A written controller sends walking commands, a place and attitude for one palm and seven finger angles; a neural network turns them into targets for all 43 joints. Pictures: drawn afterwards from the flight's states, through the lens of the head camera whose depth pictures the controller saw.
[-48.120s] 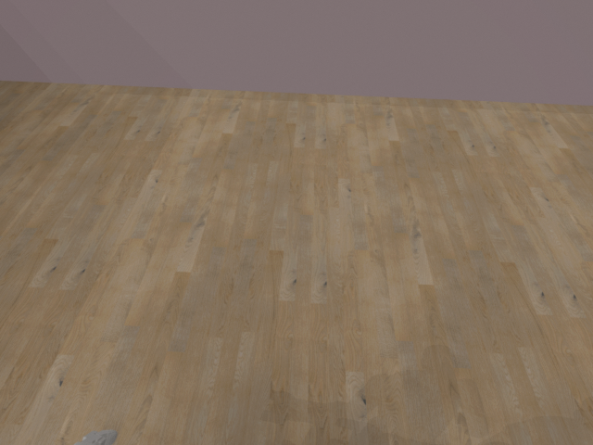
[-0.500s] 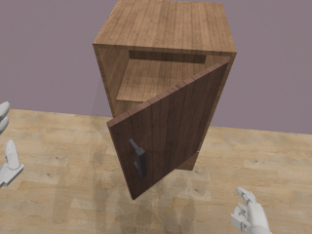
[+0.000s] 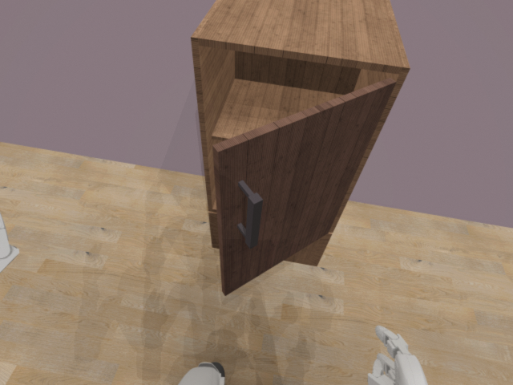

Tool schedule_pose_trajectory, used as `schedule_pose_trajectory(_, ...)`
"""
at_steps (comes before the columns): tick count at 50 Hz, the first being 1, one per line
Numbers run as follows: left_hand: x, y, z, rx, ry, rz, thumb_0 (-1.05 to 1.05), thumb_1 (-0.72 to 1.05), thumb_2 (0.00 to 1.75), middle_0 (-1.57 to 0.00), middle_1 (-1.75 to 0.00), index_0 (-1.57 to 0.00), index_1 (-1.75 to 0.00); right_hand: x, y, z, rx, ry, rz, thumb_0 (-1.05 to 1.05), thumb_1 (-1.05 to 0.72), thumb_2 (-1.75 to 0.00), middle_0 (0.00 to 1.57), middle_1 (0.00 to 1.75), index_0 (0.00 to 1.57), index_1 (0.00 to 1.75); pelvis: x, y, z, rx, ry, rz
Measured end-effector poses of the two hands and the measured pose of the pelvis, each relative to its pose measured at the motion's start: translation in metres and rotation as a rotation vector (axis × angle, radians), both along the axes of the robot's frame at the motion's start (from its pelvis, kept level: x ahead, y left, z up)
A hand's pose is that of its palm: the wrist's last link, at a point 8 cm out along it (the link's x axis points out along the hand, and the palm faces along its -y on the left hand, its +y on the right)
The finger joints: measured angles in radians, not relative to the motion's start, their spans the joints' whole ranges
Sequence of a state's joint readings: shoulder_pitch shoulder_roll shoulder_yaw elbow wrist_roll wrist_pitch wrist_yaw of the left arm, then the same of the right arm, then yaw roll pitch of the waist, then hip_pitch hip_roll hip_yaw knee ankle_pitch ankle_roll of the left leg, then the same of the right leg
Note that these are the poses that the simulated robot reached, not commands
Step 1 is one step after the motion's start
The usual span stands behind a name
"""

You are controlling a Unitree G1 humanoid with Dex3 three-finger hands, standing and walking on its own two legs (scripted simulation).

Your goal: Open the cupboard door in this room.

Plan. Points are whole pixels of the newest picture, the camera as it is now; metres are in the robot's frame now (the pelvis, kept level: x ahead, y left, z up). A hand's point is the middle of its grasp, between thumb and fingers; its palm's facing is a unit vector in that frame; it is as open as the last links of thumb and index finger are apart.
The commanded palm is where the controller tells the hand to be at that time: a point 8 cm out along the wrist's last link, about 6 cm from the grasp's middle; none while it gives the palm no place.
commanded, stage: step back with the hand held close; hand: left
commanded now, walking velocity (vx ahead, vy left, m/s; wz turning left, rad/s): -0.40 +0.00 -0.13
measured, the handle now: (247, 216) +0.42 +0.03 -0.03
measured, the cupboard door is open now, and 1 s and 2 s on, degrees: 43 43 43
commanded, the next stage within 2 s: stop stepping back and stand still in 0.10 s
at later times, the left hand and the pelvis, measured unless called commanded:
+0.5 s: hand out of the picture +0.09 +0.25 +0.20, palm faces +0.37 -0.79 -0.48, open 7.5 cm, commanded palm +0.03 +0.30 +0.19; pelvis -0.12 +0.00 +0.02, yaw -2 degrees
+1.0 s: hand out of the picture +0.06 +0.24 +0.18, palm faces +0.37 -0.81 -0.47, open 7.5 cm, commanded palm +0.01 +0.29 +0.19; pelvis -0.15 +0.00 +0.01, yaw -4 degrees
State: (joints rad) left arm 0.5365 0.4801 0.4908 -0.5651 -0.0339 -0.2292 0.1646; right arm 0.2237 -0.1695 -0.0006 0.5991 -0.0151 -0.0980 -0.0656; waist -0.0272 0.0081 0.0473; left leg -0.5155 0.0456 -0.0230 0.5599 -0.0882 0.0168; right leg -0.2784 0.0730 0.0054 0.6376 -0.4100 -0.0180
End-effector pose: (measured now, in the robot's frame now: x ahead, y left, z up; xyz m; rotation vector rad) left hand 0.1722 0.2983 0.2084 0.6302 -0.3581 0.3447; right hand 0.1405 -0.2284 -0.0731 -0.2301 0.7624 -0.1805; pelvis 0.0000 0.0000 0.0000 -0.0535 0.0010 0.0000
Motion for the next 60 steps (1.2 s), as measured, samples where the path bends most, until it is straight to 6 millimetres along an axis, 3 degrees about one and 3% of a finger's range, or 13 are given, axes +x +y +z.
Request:
schedule_pose_trajectory(4, -0.026, -0.001, -0.004, -0.035, 0.037, 0.017, 0.02, 0.88, 0.90, -0.21, -0.30, -0.21, -0.30, 0.000, 0.003, -0.004, 0.008, 0.027, 0.046, 0.01, -0.90, -0.90, 0.20, 0.30, 0.21, 0.30, -0.016, 0.006, 0.003, 0.013, 0.006, -0.014)
schedule_pose_trajectory(9, -0.041, 0.012, -0.015, -0.093, 0.079, 0.029, 0.02, 0.88, 0.90, -0.21, -0.30, -0.21, -0.30, 0.000, 0.015, 0.011, -0.032, 0.002, 0.052, 0.01, -0.90, -0.90, 0.20, 0.30, 0.21, 0.30, -0.030, 0.019, 0.008, 0.026, 0.023, -0.031)
schedule_pose_trajectory(14, -0.053, 0.018, -0.012, -0.091, 0.051, -0.011, 0.02, 0.88, 0.90, -0.21, -0.30, -0.21, -0.30, -0.010, 0.030, 0.028, -0.018, -0.091, 0.076, 0.01, -0.91, -0.90, 0.20, 0.30, 0.21, 0.30, -0.066, 0.021, 0.011, 0.034, 0.002, -0.039)
schedule_pose_trajectory(18, -0.078, 0.006, 0.001, -0.093, 0.030, -0.056, 0.02, 0.88, 0.90, -0.21, -0.30, -0.21, -0.30, -0.038, 0.035, 0.043, 0.016, -0.148, 0.075, 0.01, -0.90, -0.90, 0.20, 0.30, 0.21, 0.30, -0.086, 0.019, 0.017, 0.008, -0.006, -0.061)
schedule_pose_trajectory(22, -0.102, -0.002, 0.008, -0.098, 0.037, -0.049, 0.02, 0.88, 0.90, -0.21, -0.30, -0.21, -0.30, -0.074, 0.030, 0.045, 0.026, -0.128, 0.054, 0.01, -0.90, -0.90, 0.20, 0.30, 0.21, 0.30, -0.104, 0.011, 0.024, 0.004, 0.003, -0.052)
schedule_pose_trajectory(29, -0.146, -0.011, 0.001, -0.086, 0.079, -0.008, 0.02, 0.88, 0.90, -0.21, -0.30, -0.21, -0.30, -0.137, -0.005, 0.014, 0.011, -0.009, 0.011, 0.01, -0.90, -0.90, 0.21, 0.30, 0.21, 0.30, -0.138, 0.000, 0.015, 0.038, 0.003, -0.058)
schedule_pose_trajectory(33, -0.155, -0.004, -0.011, -0.149, 0.069, 0.039, 0.02, 0.88, 0.90, -0.21, -0.30, -0.21, -0.30, -0.174, -0.025, 0.009, -0.029, 0.049, -0.062, 0.01, -0.90, -0.90, 0.20, 0.30, 0.21, 0.30, -0.140, 0.000, 0.018, 0.056, -0.005, -0.062)
schedule_pose_trajectory(37, -0.152, 0.002, -0.022, -0.183, 0.042, 0.054, 0.02, 0.88, 0.90, -0.21, -0.30, -0.21, -0.30, -0.194, -0.036, 0.005, -0.084, 0.051, -0.095, 0.01, -0.90, -0.90, 0.20, 0.30, 0.21, 0.30, -0.142, 0.006, 0.010, 0.047, -0.018, -0.034)
schedule_pose_trajectory(41, -0.148, 0.001, -0.018, -0.140, 0.035, 0.027, 0.02, 0.88, 0.90, -0.21, -0.30, -0.21, -0.30, -0.199, -0.032, 0.007, -0.068, 0.018, -0.113, 0.01, -0.91, -0.90, 0.20, 0.30, 0.20, 0.30, -0.150, 0.007, 0.009, 0.072, -0.032, -0.054)
schedule_pose_trajectory(47, -0.152, -0.014, -0.004, -0.069, 0.038, -0.021, 0.02, 0.89, 0.90, -0.21, -0.30, -0.21, -0.30, -0.190, -0.016, 0.002, 0.017, -0.021, -0.078, 0.01, -0.91, -0.90, 0.20, 0.30, 0.20, 0.30, -0.156, 0.001, 0.009, 0.047, -0.022, -0.054)
schedule_pose_trajectory(53, -0.152, -0.010, -0.012, -0.098, 0.080, -0.015, 0.02, 0.88, 0.90, -0.21, -0.30, -0.21, -0.30, -0.178, -0.006, -0.001, 0.035, 0.004, -0.056, 0.01, -0.90, -0.90, 0.20, 0.30, 0.21, 0.30, -0.150, 0.006, 0.012, 0.041, -0.019, -0.070)
schedule_pose_trajectory(60, -0.146, -0.003, -0.016, -0.106, 0.129, 0.005, 0.02, 0.88, 0.90, -0.21, -0.30, -0.21, -0.30, -0.159, 0.002, 0.012, 0.031, -0.044, -0.022, 0.01, -0.90, -0.90, 0.20, 0.30, 0.21, 0.30, -0.155, 0.008, 0.017, 0.052, -0.016, -0.079)
